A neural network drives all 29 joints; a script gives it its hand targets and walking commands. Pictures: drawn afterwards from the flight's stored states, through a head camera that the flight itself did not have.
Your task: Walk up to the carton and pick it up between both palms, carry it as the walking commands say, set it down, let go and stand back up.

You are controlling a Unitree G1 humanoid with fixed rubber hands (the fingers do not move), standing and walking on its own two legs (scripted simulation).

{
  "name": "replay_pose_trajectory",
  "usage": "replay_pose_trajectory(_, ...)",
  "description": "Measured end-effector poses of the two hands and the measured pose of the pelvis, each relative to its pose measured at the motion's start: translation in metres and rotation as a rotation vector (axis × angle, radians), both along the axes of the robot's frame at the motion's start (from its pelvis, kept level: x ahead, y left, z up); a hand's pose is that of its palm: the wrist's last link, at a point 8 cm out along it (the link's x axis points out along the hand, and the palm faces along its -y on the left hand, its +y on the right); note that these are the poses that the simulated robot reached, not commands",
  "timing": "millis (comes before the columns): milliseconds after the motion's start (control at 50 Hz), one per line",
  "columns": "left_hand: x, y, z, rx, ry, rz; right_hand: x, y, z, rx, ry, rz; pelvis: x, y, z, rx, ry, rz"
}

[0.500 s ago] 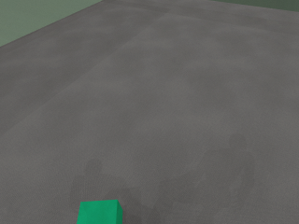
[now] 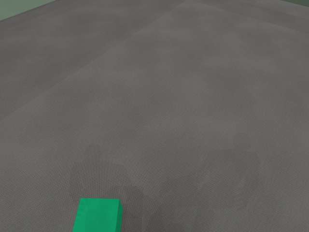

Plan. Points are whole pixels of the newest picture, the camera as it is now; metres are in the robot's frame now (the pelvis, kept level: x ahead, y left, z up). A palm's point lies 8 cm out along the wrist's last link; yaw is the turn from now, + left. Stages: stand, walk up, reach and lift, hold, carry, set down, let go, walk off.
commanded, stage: walk up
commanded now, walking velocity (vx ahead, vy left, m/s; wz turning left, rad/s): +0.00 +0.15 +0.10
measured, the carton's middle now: (99, 230) +0.22 +0.27 -0.66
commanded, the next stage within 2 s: none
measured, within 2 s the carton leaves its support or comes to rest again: neither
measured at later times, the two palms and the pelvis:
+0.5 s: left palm out of the picture -0.01 +0.28 -0.14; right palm out of the picture +0.04 -0.19 -0.12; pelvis -0.02 +0.04 +0.01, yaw +4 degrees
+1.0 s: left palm out of the picture -0.05 +0.23 -0.12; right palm out of the picture +0.00 -0.23 -0.14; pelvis -0.06 -0.01 +0.01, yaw +4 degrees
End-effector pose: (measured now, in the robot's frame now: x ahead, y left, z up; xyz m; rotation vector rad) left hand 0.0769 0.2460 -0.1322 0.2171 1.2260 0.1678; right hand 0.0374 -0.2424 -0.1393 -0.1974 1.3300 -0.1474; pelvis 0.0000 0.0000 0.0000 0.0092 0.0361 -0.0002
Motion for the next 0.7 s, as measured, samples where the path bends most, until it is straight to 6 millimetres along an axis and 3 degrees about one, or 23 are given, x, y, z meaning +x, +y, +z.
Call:
replay_pose_trajectory(60,0.000,-0.005,0.005,0.032,-0.034,0.007,0.006,-0.006,-0.010,0.024,-0.015,0.004,0.000,-0.009,-0.004,0.017,-0.014,0.005)
replay_pose_trajectory(200,-0.036,0.004,0.018,0.068,0.019,0.039,0.015,0.003,-0.006,0.072,-0.048,0.017,-0.004,-0.006,0.004,0.032,-0.034,0.012)
replay_pose_trajectory(400,-0.078,0.030,-0.011,-0.033,0.080,0.101,0.007,0.035,0.005,0.004,-0.023,0.076,-0.019,0.031,-0.002,-0.039,-0.042,0.073)
replay_pose_trajectory(560,-0.084,0.040,-0.003,-0.085,0.088,0.100,0.003,0.059,0.025,-0.009,-0.054,0.064,-0.024,0.047,0.013,-0.060,-0.016,0.070)
replay_pose_trajectory(700,-0.088,0.036,0.000,-0.069,0.057,0.097,-0.004,0.056,0.024,-0.006,-0.090,0.061,-0.033,0.042,0.013,-0.052,-0.022,0.067)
